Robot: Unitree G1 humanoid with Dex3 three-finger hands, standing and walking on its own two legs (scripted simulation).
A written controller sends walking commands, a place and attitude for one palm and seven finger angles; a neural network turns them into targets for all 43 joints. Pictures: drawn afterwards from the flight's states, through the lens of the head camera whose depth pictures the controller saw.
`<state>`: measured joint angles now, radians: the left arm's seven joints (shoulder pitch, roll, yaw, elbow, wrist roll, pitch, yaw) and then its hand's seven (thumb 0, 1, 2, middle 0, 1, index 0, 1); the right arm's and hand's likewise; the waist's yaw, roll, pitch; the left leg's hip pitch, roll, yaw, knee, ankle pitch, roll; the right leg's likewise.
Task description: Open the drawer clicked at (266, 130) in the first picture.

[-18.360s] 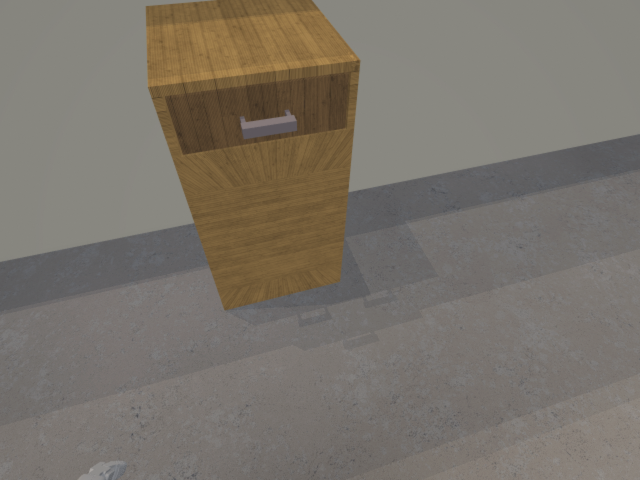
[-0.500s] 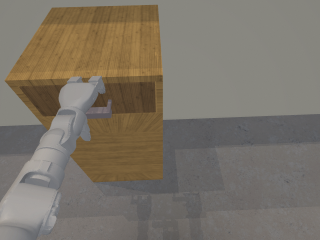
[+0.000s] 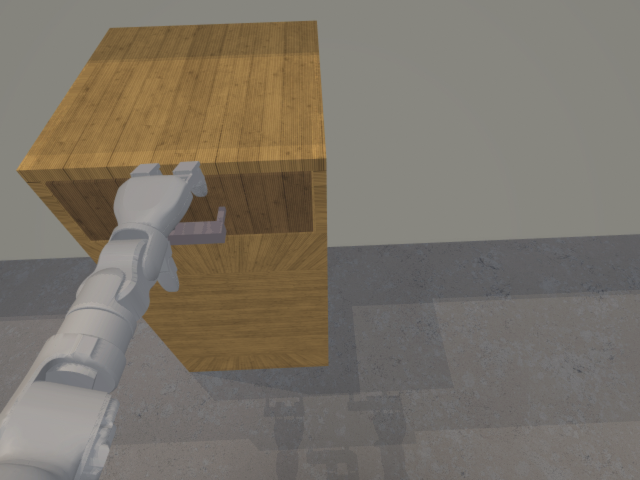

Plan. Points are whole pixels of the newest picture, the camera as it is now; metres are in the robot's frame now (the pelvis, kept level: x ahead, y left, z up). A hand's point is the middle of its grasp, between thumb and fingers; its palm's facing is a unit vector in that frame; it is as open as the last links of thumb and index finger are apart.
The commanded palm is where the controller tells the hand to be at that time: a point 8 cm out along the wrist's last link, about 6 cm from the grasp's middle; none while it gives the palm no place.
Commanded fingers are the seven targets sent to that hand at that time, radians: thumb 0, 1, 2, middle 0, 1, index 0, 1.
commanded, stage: lower the fingers behind the handle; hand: left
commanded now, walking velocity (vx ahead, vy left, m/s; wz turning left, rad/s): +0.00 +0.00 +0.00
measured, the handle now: (188, 223) +0.49 +0.23 +0.00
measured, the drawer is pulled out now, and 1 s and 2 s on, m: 0.00 0.00 0.00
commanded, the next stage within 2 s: close the thumb around the handle in 1.60 s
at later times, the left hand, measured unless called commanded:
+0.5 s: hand (177, 237) +0.44 +0.22 +0.03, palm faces -0.05 -0.04 -1.00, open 13.8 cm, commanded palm +0.42 +0.23 +0.09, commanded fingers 0.00 -0.50 0.30 -0.30 -1.20 -0.30 -1.20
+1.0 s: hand (185, 249) +0.44 +0.22 +0.00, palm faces -0.03 -0.03 -1.00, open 13.8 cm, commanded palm +0.42 +0.22 +0.05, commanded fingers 0.00 -0.50 0.30 -0.30 -1.20 -0.30 -1.20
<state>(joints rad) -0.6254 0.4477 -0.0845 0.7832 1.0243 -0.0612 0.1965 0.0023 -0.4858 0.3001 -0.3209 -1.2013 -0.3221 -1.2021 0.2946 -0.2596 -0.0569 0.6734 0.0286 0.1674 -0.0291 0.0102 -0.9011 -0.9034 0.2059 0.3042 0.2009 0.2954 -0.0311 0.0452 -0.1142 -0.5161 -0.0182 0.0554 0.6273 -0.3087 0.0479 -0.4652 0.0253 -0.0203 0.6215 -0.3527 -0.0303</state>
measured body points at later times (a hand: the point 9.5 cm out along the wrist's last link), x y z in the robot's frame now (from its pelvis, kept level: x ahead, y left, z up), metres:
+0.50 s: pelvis +0.00 +0.00 -0.01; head +0.07 -0.01 +0.44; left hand +0.44 +0.22 +0.08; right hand +0.05 -0.27 -0.14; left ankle -0.01 +0.09 -0.72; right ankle -0.03 -0.10 -0.72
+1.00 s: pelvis -0.01 +0.00 -0.02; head +0.07 +0.00 +0.43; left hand +0.44 +0.22 +0.05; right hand +0.04 -0.27 -0.15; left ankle -0.01 +0.09 -0.72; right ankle -0.03 -0.10 -0.72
